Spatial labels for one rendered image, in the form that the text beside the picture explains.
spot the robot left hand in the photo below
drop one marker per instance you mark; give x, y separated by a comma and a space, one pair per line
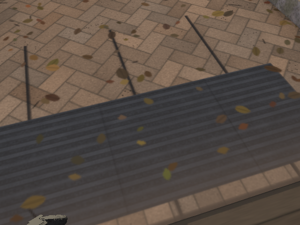
49, 220

